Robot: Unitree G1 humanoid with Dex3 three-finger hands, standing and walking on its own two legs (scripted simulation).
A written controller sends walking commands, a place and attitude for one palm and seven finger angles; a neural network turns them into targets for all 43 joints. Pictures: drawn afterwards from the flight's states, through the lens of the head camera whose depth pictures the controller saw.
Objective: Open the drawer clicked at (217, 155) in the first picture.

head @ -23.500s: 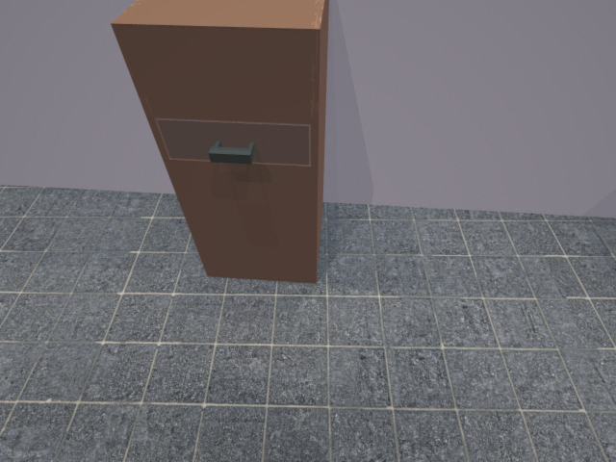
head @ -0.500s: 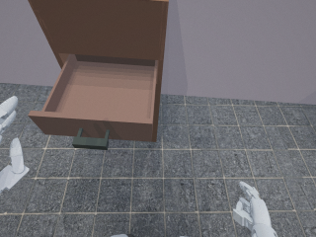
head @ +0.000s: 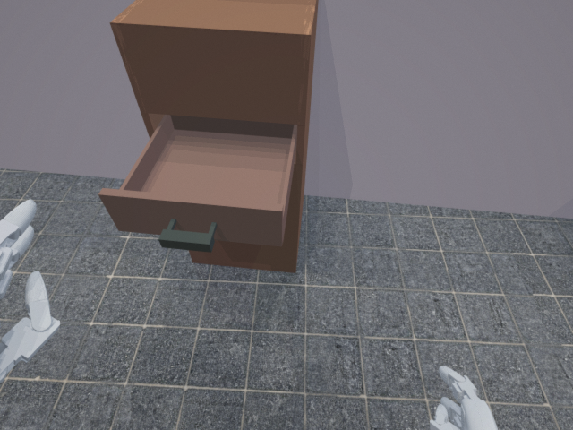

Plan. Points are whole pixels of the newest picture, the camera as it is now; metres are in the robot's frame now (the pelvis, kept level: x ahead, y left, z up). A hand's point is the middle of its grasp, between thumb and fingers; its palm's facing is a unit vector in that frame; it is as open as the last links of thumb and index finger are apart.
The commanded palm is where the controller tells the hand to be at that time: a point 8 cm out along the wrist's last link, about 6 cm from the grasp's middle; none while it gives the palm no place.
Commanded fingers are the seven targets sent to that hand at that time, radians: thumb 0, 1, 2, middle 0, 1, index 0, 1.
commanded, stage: stop stepping back and stand still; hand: left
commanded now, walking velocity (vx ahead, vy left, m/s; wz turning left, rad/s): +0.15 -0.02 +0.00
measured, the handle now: (190, 232) +0.51 +0.23 -0.11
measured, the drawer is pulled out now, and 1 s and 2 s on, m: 0.30 0.30 0.30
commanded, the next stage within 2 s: let the arm hang, fingers relaxed in 0.74 s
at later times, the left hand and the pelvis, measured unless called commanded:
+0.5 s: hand (51, 292) +0.22 +0.25 +0.16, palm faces +0.31 -0.83 -0.47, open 7.4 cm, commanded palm +0.15 +0.30 +0.18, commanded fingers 0.00 0.90 0.90 -0.20 -0.30 -0.20 -0.30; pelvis +0.02 +0.02 +0.00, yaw +0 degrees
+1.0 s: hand (110, 376) +0.20 +0.27 -0.07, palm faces +0.11 -0.91 -0.41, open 7.4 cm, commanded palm none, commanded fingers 0.00 0.90 0.90 -0.20 -0.30 -0.20 -0.30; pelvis +0.02 +0.03 -0.01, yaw +1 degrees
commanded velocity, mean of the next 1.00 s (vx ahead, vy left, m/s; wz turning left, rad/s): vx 0.01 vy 0.00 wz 0.00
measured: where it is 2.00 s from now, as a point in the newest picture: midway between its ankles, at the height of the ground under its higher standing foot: outside the picture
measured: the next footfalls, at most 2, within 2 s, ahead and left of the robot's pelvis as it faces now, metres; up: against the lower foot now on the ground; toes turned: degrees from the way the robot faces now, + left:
none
